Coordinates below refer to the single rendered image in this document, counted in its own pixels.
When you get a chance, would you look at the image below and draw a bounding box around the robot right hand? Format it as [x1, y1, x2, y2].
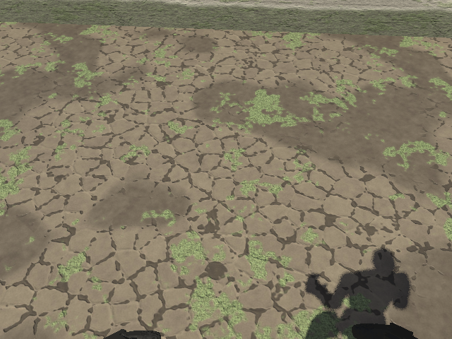
[352, 323, 418, 339]

